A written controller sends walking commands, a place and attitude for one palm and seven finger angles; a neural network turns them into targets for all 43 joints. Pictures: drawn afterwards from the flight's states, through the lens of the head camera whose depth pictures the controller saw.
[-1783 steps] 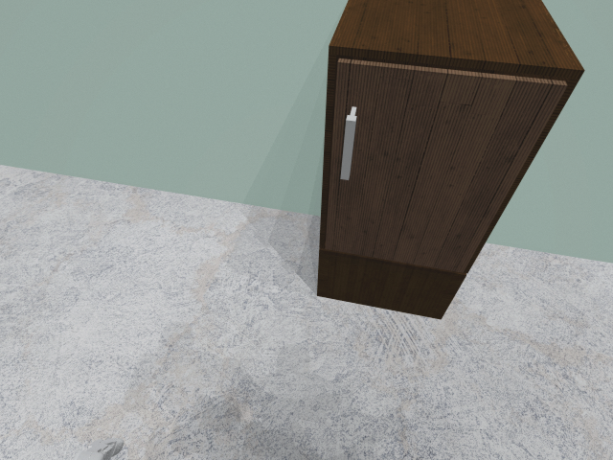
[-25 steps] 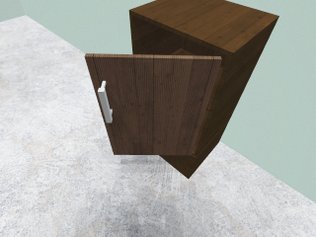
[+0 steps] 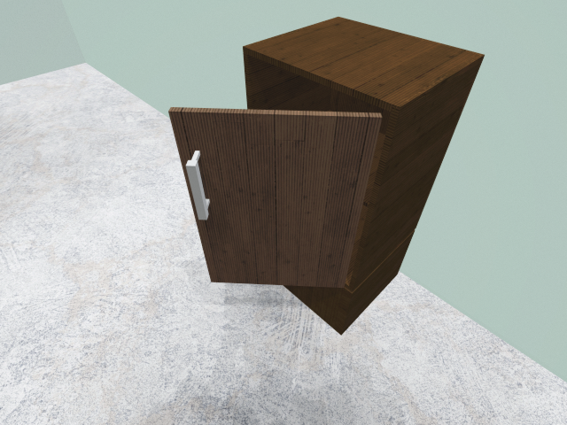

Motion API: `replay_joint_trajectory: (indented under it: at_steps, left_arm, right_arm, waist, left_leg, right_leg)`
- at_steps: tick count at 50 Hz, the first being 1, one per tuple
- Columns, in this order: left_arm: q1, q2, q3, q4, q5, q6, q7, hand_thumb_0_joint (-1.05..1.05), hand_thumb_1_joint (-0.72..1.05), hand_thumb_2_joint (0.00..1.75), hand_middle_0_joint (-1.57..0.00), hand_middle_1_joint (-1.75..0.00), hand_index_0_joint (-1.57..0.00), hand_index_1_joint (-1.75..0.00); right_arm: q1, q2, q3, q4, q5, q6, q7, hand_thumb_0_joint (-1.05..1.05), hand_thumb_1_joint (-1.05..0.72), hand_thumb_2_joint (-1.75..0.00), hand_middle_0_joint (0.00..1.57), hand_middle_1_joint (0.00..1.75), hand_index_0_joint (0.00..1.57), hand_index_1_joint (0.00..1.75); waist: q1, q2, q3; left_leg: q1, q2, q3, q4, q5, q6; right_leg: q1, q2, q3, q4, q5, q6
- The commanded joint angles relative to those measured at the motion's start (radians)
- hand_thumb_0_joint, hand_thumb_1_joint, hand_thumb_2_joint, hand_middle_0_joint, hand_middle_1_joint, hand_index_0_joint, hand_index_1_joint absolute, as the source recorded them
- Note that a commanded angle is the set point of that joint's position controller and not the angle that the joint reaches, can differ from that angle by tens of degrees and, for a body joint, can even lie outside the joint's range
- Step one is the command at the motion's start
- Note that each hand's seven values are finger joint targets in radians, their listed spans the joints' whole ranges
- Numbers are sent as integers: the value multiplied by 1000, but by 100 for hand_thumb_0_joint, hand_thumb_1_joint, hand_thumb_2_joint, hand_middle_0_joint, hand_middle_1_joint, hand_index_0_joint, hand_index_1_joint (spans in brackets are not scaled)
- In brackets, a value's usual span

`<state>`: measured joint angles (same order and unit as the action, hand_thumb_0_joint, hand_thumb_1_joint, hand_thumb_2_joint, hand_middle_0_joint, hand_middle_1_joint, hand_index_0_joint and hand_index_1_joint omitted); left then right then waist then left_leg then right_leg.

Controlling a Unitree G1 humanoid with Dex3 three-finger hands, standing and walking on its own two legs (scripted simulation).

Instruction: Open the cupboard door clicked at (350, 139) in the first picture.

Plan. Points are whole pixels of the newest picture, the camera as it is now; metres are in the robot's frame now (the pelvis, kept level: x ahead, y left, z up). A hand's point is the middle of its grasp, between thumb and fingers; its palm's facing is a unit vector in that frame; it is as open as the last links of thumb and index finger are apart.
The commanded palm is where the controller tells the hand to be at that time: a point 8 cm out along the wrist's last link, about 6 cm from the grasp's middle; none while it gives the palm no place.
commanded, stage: come to a stop and stand still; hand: left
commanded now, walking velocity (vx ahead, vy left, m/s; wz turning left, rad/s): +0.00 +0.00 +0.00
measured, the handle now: (200, 186) +0.61 +0.22 -0.02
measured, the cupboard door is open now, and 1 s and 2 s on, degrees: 42 42 42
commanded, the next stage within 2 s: none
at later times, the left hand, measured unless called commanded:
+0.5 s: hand out of the picture -0.05 +0.15 -0.18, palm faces +0.09 -0.99 -0.14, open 7.3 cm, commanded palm none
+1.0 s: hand out of the picture -0.11 +0.16 -0.19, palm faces +0.14 -0.98 -0.16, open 7.4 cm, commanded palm none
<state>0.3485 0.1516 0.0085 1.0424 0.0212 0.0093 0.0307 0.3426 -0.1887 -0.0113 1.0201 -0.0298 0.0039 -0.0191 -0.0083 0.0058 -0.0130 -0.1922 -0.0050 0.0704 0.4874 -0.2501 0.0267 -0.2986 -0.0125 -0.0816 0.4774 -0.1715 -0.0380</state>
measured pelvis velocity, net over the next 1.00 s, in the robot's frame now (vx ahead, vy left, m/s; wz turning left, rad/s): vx -0.08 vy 0.01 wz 0.06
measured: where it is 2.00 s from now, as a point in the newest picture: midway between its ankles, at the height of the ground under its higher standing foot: outside the picture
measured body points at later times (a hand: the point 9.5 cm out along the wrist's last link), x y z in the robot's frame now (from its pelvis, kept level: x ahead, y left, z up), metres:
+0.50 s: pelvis -0.03 +0.00 +0.00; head -0.05 +0.01 +0.45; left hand -0.05 +0.21 -0.17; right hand -0.07 -0.19 -0.16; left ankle +0.01 +0.10 -0.74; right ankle +0.08 -0.09 -0.73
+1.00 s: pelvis -0.08 +0.01 -0.01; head -0.11 +0.02 +0.44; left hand -0.11 +0.22 -0.17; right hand -0.04 -0.21 -0.16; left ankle -0.06 +0.11 -0.74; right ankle +0.03 -0.09 -0.73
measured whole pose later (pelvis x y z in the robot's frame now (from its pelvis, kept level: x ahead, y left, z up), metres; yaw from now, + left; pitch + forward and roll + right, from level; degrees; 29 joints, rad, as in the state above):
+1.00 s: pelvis -0.08 +0.01 -0.01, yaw +3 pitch -3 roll +0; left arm 0.38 0.10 0.04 1.06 0.03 0.03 0.04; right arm 0.30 -0.15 -0.04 1.04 -0.02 0.01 -0.02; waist 0.00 0.00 -0.01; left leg -0.26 -0.03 0.02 0.62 -0.33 0.03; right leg -0.36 0.01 -0.03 0.54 -0.17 -0.03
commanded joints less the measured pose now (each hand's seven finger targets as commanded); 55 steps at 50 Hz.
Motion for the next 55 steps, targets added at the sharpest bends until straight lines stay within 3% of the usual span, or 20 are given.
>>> replay_joint_trajectory:
  at_steps: [1,7,20,27,33,36,38,39,40,41,42,43,45,47,49,50,51,52,54,55]
  left_arm:
    - [12,109,25,-44,-4,-24,1,0,90,90,-20,-30,-20,-30]
    - [36,86,27,-19,-5,-26,3,0,90,90,-20,-30,-20,-30]
    - [79,23,30,6,3,-18,0,0,90,90,-20,-30,-20,-30]
    - [64,28,28,0,4,-24,2,0,90,90,-20,-30,-20,-30]
    - [59,24,40,-13,6,-11,-3,0,90,90,-20,-30,-20,-30]
    - [113,-7,47,-8,10,7,-11,0,90,90,-20,-30,-20,-30]
    - [174,-26,45,0,15,13,-14,0,90,90,-20,-30,-20,-30]
    - [188,-28,42,-4,14,6,-11,0,90,90,-20,-30,-20,-30]
    - [198,-24,36,-7,13,-6,-7,0,90,90,-20,-30,-20,-30]
    - [179,0,27,-15,14,-19,-1,0,90,90,-20,-30,-20,-30]
    - [126,31,25,-24,9,-22,1,0,90,90,-20,-30,-20,-30]
    - [50,67,30,-43,4,-25,5,0,90,90,-20,-30,-20,-30]
    - [-81,101,49,-85,3,-13,17,0,90,90,-20,-30,-20,-30]
    - [-116,99,57,-94,6,-13,23,0,90,90,-20,-30,-20,-30]
    - [-32,90,58,-74,4,-4,17,0,90,90,-20,-30,-20,-30]
    - [17,57,52,-66,-3,-4,10,0,90,90,-20,-30,-20,-30]
    - [35,42,51,-57,-8,-6,1,0,90,90,-20,-30,-20,-30]
    - [48,34,50,-49,3,0,0,0,90,90,-20,-30,-20,-30]
    - [87,11,43,-30,9,6,-10,0,90,90,-20,-30,-20,-30]
    - [95,1,37,-28,7,0,-11,0,90,90,-20,-30,-20,-30]
  right_arm:
    - [94,-55,-13,-3,6,-10,1,0,-90,-90,20,30,20,30]
    - [131,-23,-10,40,7,-11,-2,0,-90,-90,20,30,20,30]
    - [104,-10,-22,54,7,-15,-12,0,-90,-90,20,30,20,30]
    - [115,9,-23,51,9,-10,-11,0,-90,-90,20,30,20,30]
    - [89,-17,-32,36,3,-5,-11,0,-90,-90,20,30,20,30]
    - [-20,-62,-43,3,5,-6,-13,0,-90,-90,20,30,20,30]
    - [-121,-79,-45,-28,12,-9,-13,0,-90,-90,20,30,20,30]
    - [-136,-78,-43,-40,10,-8,-11,0,-90,-90,20,30,20,30]
    - [-123,-71,-41,-42,9,-6,-10,0,-90,-90,20,30,20,30]
    - [-86,-42,-38,-42,15,0,-8,0,-90,-90,20,30,20,30]
    - [-38,-7,-31,-29,20,7,-2,0,-90,-90,20,30,20,30]
    - [21,3,-34,-10,19,17,-1,0,-90,-90,20,30,20,30]
    - [116,-10,-50,33,14,33,3,0,-90,-90,20,30,20,30]
    - [161,17,-42,49,18,19,5,0,-90,-90,20,30,20,30]
    - [159,28,-26,49,13,-3,3,0,-90,-90,20,30,20,30]
    - [135,-9,-29,38,2,-15,-6,0,-90,-90,20,30,20,30]
    - [68,-44,-32,12,-1,-21,-12,0,-90,-90,20,30,20,30]
    - [-18,-53,-35,-12,5,-26,-14,0,-90,-90,20,30,20,30]
    - [-88,-62,-34,-35,10,-25,-17,0,-90,-90,20,30,20,30]
    - [-89,-66,-33,-34,10,-25,-18,0,-90,-90,20,30,20,30]
  waist:
    - [-11,-46,122]
    - [-4,-60,104]
    - [26,23,134]
    - [-1,-48,132]
    - [-2,-13,121]
    - [45,124,108]
    - [90,129,111]
    - [94,90,141]
    - [87,26,158]
    - [53,-90,176]
    - [5,-139,194]
    - [-32,-223,139]
    - [-74,-276,112]
    - [-90,-169,114]
    - [-46,-26,139]
    - [-22,114,144]
    - [6,194,154]
    - [43,228,151]
    - [76,77,123]
    - [79,32,135]
  left_leg:
    - [-141,51,-101,-117,-196,14]
    - [-162,54,-108,-120,-192,12]
    - [-311,89,-185,-201,-350,25]
    - [-203,52,-150,-112,-273,20]
    - [-223,66,-181,-144,-347,25]
    - [-417,170,-268,-298,-476,63]
    - [-512,202,-271,-308,-474,87]
    - [-503,186,-269,-272,-451,86]
    - [-438,140,-242,-196,-414,64]
    - [-341,55,-184,-76,-326,24]
    - [-212,6,-126,12,-192,5]
    - [-67,-14,-81,155,-144,-10]
    - [70,-33,-60,367,-91,-12]
    - [104,-9,-64,254,-96,-7]
    - [83,-2,-75,-85,-143,3]
    - [-1,93,-215,-213,-234,35]
    - [-180,198,-323,-318,-352,81]
    - [-317,234,-356,-359,-388,102]
    - [-394,223,-307,-330,-344,108]
    - [-379,199,-280,-293,-330,96]
  right_leg:
    - [-25,-111,205,-205,-380,-11]
    - [7,-108,194,-194,-361,-11]
    - [75,-54,151,-73,-257,4]
    - [-48,-84,220,-153,-364,-13]
    - [-66,-46,178,-89,-337,8]
    - [118,18,71,209,-143,30]
    - [194,15,65,315,-109,34]
    - [184,6,81,239,-135,30]
    - [138,-11,134,80,-182,19]
    - [14,-77,285,-104,-337,-17]
    - [-136,-149,375,-217,-464,-56]
    - [-263,-194,423,-326,-646,-70]
    - [-422,-213,390,-394,-671,-71]
    - [-397,-184,309,-329,-530,-63]
    - [-300,-112,259,-168,-460,-33]
    - [-234,-32,213,-50,-346,-4]
    - [-87,9,117,72,-178,18]
    - [36,2,100,176,-118,18]
    - [143,-2,105,232,-83,23]
    - [151,-10,113,154,-85,21]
